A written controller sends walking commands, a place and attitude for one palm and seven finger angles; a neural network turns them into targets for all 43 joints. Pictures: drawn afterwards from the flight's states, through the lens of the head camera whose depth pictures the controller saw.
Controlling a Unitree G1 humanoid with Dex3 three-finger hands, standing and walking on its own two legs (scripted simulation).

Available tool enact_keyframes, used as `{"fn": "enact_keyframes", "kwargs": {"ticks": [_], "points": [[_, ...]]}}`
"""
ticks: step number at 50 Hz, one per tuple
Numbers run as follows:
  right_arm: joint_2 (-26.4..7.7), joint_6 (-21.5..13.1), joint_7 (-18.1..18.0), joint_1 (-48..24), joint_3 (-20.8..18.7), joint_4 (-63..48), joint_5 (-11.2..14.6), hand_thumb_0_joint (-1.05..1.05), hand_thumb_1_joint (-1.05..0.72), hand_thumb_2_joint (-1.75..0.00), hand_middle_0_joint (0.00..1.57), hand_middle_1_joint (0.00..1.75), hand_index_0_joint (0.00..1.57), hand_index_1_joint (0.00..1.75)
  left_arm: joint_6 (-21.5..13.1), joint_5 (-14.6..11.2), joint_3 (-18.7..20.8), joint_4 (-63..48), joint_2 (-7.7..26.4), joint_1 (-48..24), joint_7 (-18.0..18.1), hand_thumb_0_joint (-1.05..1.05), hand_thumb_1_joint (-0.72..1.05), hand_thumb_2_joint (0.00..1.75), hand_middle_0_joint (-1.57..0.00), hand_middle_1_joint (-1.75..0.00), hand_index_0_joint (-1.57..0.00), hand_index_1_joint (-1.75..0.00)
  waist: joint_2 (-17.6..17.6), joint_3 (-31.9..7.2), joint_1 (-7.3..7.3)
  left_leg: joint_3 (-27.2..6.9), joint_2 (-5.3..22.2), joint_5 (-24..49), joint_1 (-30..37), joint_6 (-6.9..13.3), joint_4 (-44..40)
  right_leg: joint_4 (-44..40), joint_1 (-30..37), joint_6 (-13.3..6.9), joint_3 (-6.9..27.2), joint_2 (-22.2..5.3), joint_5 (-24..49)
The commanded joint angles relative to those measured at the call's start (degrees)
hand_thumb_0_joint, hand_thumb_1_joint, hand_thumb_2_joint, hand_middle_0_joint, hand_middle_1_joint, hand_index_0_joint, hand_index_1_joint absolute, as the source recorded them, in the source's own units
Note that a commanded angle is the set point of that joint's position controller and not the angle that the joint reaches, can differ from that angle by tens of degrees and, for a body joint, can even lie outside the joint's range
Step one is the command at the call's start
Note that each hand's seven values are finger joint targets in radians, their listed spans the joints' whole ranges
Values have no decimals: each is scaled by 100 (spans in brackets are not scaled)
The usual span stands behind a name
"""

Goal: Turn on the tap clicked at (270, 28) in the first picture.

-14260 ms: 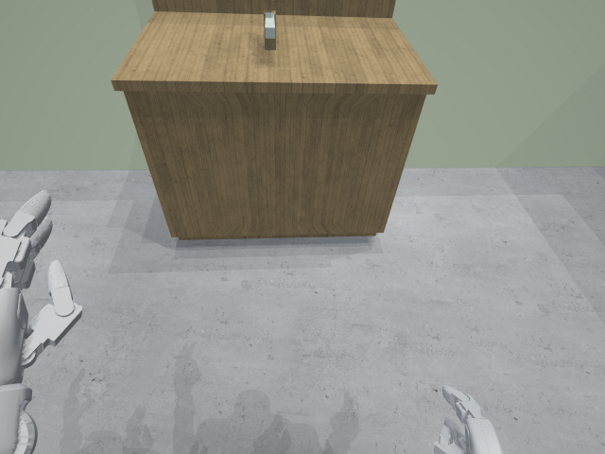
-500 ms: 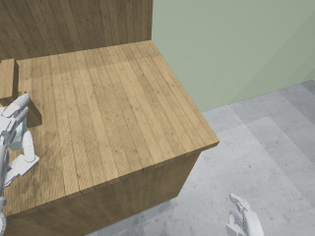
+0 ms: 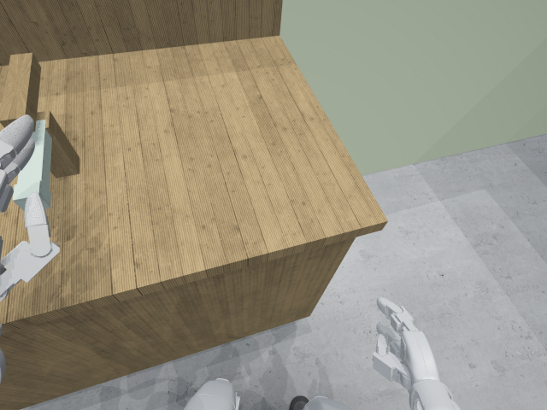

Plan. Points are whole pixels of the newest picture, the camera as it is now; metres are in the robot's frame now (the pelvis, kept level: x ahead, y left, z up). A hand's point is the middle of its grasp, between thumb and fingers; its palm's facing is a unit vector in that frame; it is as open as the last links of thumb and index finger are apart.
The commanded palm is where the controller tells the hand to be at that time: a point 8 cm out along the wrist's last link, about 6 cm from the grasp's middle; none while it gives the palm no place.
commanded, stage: come to a stop and stand still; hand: left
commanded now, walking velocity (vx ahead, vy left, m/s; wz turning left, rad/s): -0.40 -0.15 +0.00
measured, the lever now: (32, 196) +0.31 +0.35 +0.11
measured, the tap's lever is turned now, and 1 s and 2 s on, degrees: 0 0 0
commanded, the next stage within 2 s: look again from close up in 1.38 s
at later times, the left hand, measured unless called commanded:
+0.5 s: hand (38, 304) +0.17 +0.24 +0.17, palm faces +0.41 -0.83 -0.37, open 7.4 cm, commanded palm +0.11 +0.27 +0.19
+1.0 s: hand (18, 276) +0.19 +0.26 +0.17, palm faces +0.46 -0.83 -0.32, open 7.4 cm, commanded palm +0.13 +0.29 +0.19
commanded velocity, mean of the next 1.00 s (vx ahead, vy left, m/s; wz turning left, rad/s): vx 0.01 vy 0.01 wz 0.00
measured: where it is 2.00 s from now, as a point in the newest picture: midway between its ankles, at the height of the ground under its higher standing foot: outside the picture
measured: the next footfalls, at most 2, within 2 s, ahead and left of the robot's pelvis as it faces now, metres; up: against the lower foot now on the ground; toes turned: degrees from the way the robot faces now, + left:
left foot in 0.16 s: +0.02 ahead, +0.10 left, +0.00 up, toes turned +2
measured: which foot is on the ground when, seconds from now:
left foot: down 0.00-0.02, up 0.04-0.14, down 0.16-1.00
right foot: down 0.00-1.00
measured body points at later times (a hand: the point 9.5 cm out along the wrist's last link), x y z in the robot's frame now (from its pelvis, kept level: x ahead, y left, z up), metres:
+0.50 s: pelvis -0.04 -0.01 +0.00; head -0.03 +0.01 +0.45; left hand +0.14 +0.28 +0.19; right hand +0.13 -0.23 -0.08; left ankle -0.02 +0.10 -0.73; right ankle +0.05 -0.12 -0.73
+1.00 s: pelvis -0.02 +0.00 +0.01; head -0.01 +0.03 +0.46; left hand +0.16 +0.31 +0.19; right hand +0.15 -0.21 -0.07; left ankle -0.02 +0.10 -0.73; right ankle +0.05 -0.12 -0.73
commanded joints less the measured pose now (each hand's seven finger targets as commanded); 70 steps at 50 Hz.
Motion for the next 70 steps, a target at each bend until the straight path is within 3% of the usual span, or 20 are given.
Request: {"fn": "enact_keyframes", "kwargs": {"ticks": [1, 2, 3, 6, 9, 11, 15, 18, 21, 27, 28, 29, 30, 32, 36, 39, 42, 47, 59, 70], "points": [[-763, -375, -178, 253, -517, -618, 65, 0, -90, -90, 20, 30, 20, 30, -388, -187, 675, -1256, 950, -137, 108, 0, 90, 90, -20, -30, -20, -30, -846, -1783, -212, 459, -512, -819, 514, 35, 1229, -1575, -84, -955, 1580, -1849, 1109], [-727, -320, -191, 174, -484, -523, 85, 0, -90, -90, 20, 30, 20, 30, -315, -172, 771, -1226, 1021, 45, 221, 0, 90, 90, -20, -30, -20, -30, -717, -1833, -172, 265, -461, -1021, 622, 22, 1834, -1719, -320, -1240, 1991, -2138, 652], [-623, -224, -193, 179, -384, -486, 21, 0, -90, -90, 20, 30, 20, 30, -227, -176, 526, -1161, 758, 186, 277, 0, 90, 90, -20, -30, -20, -30, -611, -1872, -230, 183, -314, -1199, 411, 64, 1623, -1554, -56, -1216, 1716, -2112, 417], [-731, -202, -301, 130, -321, -367, 33, 0, -90, -90, 20, 30, 20, 30, -103, -106, 672, -983, 846, 361, 511, 0, 90, 90, -20, -30, -20, -30, -251, -1785, -320, 359, -203, -457, 881, 183, -673, -958, 113, -587, 992, -1493, -51], [-1083, -255, -396, -8, -447, -553, 157, 0, -90, -90, 20, 30, 20, 30, -192, -44, 641, -1164, 929, 264, 531, 0, 90, 90, -20, -30, -20, -30, 809, -1781, -153, -447, 815, 950, 797, 515, -1448, 54, 553, 8, 12, -472, 150], [-962, -266, -375, -67, -383, -603, 167, 0, -90, -90, 20, 30, 20, 30, -174, -9, 613, -1323, 922, 33, 494, 0, 90, 90, -20, -30, -20, -30, 1478, -1603, -206, -688, 1037, 94, 40, 578, -1788, 639, 854, 30, -134, -515, -602], [-1064, -312, -266, 83, -409, -517, 192, 0, -90, -90, 20, 30, 20, 30, -77, 69, 361, -1055, 762, -157, 527, 0, 90, 90, -20, -30, -20, -30, 613, -1404, -235, -264, 660, 64, -44, 448, -1092, -242, 1322, -41, -113, -659, 310], [-1080, -306, -262, 208, -390, -429, 169, 0, -90, -90, 20, 30, 20, 30, -54, 97, 149, -655, 559, -236, 501, 0, 90, 90, -20, -30, -20, -30, 176, -981, -326, 35, 87, -1770, -88, 336, -968, -1137, 504, -239, 535, -884, -1698], [-1024, -234, -293, 236, -346, -352, 164, 0, -90, -90, 20, 30, 20, 30, -29, 89, 193, -556, 693, -293, 507, 0, 90, 90, -20, -30, -20, -30, -202, -881, -380, 199, -210, -1459, 568, 320, -241, -1622, -401, -413, 876, -1147, -2596], [-1031, -168, -328, 93, -329, -444, 184, 0, -90, -90, 20, 30, 20, 30, -19, 98, 472, -568, 852, -108, 540, 0, 90, 90, -20, -30, -20, -30, 684, -880, -324, -352, 256, -1901, -25, 478, -1640, -804, 422, -106, 206, -496, -1899], [-1144, -542, -394, 922, -238, -139, -291, 0, -90, -90, 20, 30, 20, 30, -825, 837, 3384, -2188, 5272, -5948, 452, 0, 90, 90, -20, -30, -20, -30, 227, -703, -137, 209, 171, 69, -502, 387, -722, -824, 626, -59, 445, -719, -380], [-431, -518, -342, 469, -16, -139, 77, 0, -90, -90, 20, 30, 20, 30, -556, 232, 1123, 1248, 1718, -2465, 209, 0, 90, 90, -20, -30, -20, -30, -151, -1767, -294, 144, -144, 195, 247, 306, -561, -798, 752, -357, 411, -1026, 32], [-809, -620, -321, 468, -220, -272, 94, 0, -90, -90, 20, 30, 20, 30, -465, 40, 730, 1423, 1105, -1295, 107, 0, 90, 90, -20, -30, -20, -30, 426, -1430, -27, 275, -103, -76, 578, 213, -812, -981, 675, -401, 1011, -934, 76], [-859, -575, -168, 312, -271, -414, 232, 0, -90, -90, 20, 30, 20, 30, -527, -195, -188, 421, 111, -669, 121, 0, 90, 90, -20, -30, -20, -30, 1262, -1355, -187, 53, 124, -631, 287, 296, -1540, -534, 1100, -240, 429, -726, -608], [-981, -552, -93, 301, -293, -457, 270, 0, -90, -90, 20, 30, 20, 30, -441, -81, 50, 185, 537, -173, 339, 0, 90, 90, -20, -30, -20, -30, 3, -1115, -81, -33, 281, -1177, -724, 385, -1708, -364, 1626, -3, 144, -566, -629], [-976, -545, -201, 233, -274, -466, 245, 0, -90, -90, 20, 30, 20, 30, -442, -55, 310, 26, 782, -636, 420, 0, 90, 90, -20, -30, -20, -30, -289, -968, -166, -16, 121, -1566, -503, 392, -1551, -834, 1157, -3, 352, -618, -1316], [-954, -567, -283, 101, -250, -414, 184, 0, -90, -90, 20, 30, 20, 30, -504, 13, 569, -434, 1141, -1289, 447, 0, 90, 90, -20, -30, -20, -30, 28, -922, -225, 18, -7, -1500, -82, 378, -1392, -1185, 741, -76, 555, -664, -1619], [-882, -654, -262, 72, -231, -339, 160, 0, -90, -90, 20, 30, 20, 30, -516, 32, 249, -540, 715, -1177, 425, 0, 90, 90, -20, -30, -20, -30, 764, -1229, -223, 5, 50, -769, 240, 339, -1495, -873, 1146, -90, 295, -559, -623], [-972, -326, -174, 82, -332, -450, 153, 0, -90, -90, 20, 30, 20, 30, -293, -25, 220, -554, 517, -323, 431, 0, 90, 90, -20, -30, -20, -30, 526, -1555, -295, 47, 157, 1685, 609, 60, -1173, -493, 1725, -69, -137, -549, 1707], [-969, -153, -241, -27, -326, -524, 146, 0, -90, -90, 20, 30, 20, 30, -184, -30, 140, -734, 477, -348, 487, 0, 90, 90, -20, -30, -20, -30, 684, -1482, -287, 40, 205, 1367, 614, 68, -1280, -529, 1741, -58, -150, -563, 1488]]}}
